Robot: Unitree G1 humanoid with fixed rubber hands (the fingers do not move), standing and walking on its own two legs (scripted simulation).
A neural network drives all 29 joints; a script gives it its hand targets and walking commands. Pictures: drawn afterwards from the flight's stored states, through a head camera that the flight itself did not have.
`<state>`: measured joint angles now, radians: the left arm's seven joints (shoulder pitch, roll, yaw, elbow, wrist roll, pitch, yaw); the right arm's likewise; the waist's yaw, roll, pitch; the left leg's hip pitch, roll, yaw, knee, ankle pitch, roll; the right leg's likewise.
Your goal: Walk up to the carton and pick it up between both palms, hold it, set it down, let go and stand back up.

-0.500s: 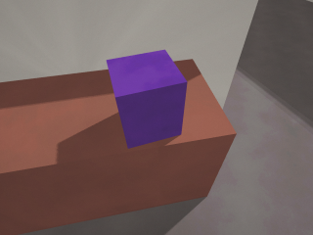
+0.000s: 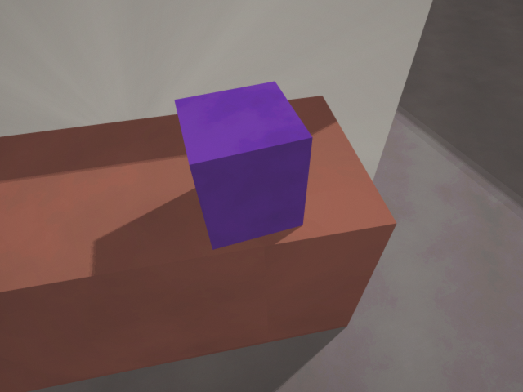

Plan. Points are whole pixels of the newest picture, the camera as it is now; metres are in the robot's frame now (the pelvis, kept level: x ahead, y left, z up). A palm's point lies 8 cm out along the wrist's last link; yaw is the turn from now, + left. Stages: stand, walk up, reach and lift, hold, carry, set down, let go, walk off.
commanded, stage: stand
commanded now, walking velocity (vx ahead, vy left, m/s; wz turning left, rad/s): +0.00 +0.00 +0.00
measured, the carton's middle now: (243, 167) +0.55 +0.08 +0.01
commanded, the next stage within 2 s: none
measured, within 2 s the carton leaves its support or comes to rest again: neither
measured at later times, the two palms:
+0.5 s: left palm out of the picture -0.03 +0.19 -0.15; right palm out of the picture -0.03 -0.20 -0.15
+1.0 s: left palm out of the picture -0.03 +0.18 -0.15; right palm out of the picture -0.04 -0.21 -0.15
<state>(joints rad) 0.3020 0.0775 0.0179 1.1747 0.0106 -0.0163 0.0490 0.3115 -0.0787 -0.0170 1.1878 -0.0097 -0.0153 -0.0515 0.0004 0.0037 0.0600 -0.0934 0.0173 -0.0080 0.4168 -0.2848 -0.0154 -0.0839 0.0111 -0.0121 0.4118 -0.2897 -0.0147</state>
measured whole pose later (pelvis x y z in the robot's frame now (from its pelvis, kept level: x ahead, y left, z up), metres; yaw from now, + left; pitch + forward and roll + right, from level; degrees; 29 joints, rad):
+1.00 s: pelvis +0.00 -0.01 +0.00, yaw +0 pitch -2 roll +0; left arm 0.32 0.09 0.01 1.16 0.01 -0.03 0.05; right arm 0.31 -0.09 -0.02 1.20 0.00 0.00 -0.05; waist 0.01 0.00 0.05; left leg -0.09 0.04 -0.01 0.42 -0.29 -0.04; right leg -0.07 0.04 -0.02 0.40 -0.28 -0.03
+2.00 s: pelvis -0.01 -0.02 +0.00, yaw +0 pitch -2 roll +0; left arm 0.33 0.08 0.01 1.14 0.01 -0.03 0.04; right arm 0.34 -0.08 -0.01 1.22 0.00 -0.01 -0.05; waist 0.00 0.01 0.04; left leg -0.11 0.06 -0.03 0.42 -0.28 -0.05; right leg -0.08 0.05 -0.03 0.39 -0.27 -0.05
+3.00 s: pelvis +0.06 +0.04 -0.02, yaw +6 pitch -4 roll +2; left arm 0.27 0.22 -0.02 1.03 0.02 0.00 0.04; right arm 0.24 -0.14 0.03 0.99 -0.03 -0.02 -0.04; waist 0.00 -0.07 0.17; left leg -0.29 -0.02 0.10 0.64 -0.27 0.04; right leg -0.29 -0.07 -0.04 0.79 -0.47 0.01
